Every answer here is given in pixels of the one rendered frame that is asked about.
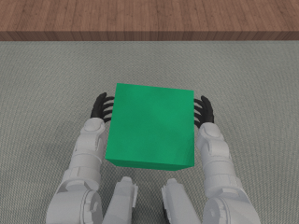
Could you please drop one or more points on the left robot shin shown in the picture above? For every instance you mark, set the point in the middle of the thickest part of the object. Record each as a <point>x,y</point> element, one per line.
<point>125,178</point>

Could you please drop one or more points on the robot right forearm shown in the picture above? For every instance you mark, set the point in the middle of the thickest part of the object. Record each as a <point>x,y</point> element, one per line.
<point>218,166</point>

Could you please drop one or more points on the robot left upper arm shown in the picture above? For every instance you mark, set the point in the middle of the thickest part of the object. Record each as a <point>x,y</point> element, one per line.
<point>82,206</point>

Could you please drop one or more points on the robot right upper arm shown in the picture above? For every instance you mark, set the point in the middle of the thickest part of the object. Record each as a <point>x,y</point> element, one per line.
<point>222,210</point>

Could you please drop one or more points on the robot left forearm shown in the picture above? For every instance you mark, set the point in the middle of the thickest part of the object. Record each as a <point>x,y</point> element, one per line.
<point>84,169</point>

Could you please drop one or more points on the carton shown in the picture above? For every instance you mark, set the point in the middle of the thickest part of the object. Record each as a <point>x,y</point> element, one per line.
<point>151,128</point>

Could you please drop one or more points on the left robot hand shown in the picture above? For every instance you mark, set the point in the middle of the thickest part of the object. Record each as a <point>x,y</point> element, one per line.
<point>99,107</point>

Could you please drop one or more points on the right robot hand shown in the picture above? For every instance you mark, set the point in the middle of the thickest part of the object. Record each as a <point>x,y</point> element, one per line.
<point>206,112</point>

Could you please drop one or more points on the robot left thigh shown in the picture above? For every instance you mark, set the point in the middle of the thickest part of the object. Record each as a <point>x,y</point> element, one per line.
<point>122,203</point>

